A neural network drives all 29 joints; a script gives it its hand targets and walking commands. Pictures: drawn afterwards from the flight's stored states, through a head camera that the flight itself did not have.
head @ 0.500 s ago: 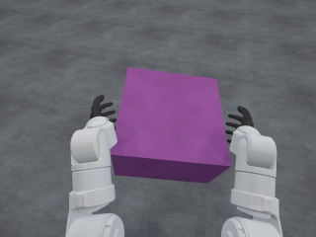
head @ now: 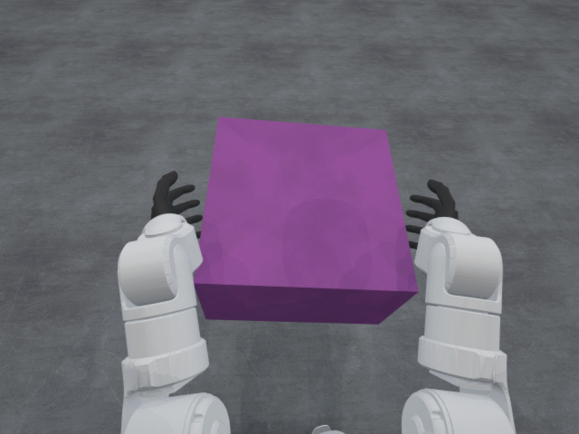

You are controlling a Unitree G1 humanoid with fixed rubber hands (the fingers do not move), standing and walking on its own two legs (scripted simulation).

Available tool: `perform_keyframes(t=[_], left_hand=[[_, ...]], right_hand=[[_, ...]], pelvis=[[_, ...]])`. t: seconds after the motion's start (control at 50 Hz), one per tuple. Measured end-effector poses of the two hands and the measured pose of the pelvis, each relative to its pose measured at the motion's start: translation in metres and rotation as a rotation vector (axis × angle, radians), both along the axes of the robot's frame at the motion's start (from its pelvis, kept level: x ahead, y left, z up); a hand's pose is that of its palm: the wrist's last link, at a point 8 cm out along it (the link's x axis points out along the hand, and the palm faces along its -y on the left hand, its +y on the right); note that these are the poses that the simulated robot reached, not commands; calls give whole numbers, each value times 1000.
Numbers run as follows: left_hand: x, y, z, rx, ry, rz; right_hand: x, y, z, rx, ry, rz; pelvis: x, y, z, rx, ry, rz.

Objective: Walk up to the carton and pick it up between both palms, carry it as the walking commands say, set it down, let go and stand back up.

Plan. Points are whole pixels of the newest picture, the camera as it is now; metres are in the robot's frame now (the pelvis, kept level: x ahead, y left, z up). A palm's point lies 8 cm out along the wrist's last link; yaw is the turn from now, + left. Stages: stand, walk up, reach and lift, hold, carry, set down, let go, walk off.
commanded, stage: carry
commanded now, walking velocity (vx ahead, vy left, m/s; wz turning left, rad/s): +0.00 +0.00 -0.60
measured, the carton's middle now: (299, 221) +0.43 -0.01 +0.04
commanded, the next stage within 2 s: none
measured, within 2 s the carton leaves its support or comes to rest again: neither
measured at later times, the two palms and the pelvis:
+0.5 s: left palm (341, 238) +0.35 -0.06 +0.11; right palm out of the picture +0.21 -0.36 +0.08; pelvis -0.03 -0.05 +0.00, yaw -20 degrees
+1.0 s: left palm (358, 267) +0.30 -0.07 +0.12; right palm out of the picture +0.13 -0.36 +0.12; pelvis -0.08 -0.03 +0.01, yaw -37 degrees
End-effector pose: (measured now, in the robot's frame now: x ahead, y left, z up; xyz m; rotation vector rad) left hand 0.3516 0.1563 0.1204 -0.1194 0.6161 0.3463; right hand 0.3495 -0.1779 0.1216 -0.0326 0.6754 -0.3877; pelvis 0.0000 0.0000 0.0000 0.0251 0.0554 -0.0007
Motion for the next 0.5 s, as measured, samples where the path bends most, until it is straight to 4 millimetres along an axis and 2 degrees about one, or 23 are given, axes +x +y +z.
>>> perform_keyframes(t=[0.1,0.14,0.2,0.28,0.36,0.44,0.5], left_hand=[[-8,-1,1,-24,32,7],[-7,-8,-1,-45,23,-1],[-5,-30,-2,-64,7,-35],[-3,-75,1,-26,-7,-102],[-2,-129,-4,30,-13,-190],[-2,-180,-9,95,56,-327],[-3,-211,-10,116,59,-420]], right_hand=[[-17,0,-1,-13,42,-15],[-19,-7,4,-30,30,-29],[-26,-28,9,-34,7,-73],[-46,-71,-1,-1,-12,-152],[-72,-120,-24,55,-22,-235],[-115,-157,-45,110,49,-351],[-141,-178,-46,119,51,-430]], pelvis=[[-5,-1,9,-63,9,-75],[-9,-5,10,-70,17,-121],[-13,-13,10,-76,21,-174],[-17,-29,3,-67,13,-229],[-20,-50,-13,-34,-11,-263],[-24,-53,-4,-3,-18,-313],[-28,-53,-2,7,-16,-346]])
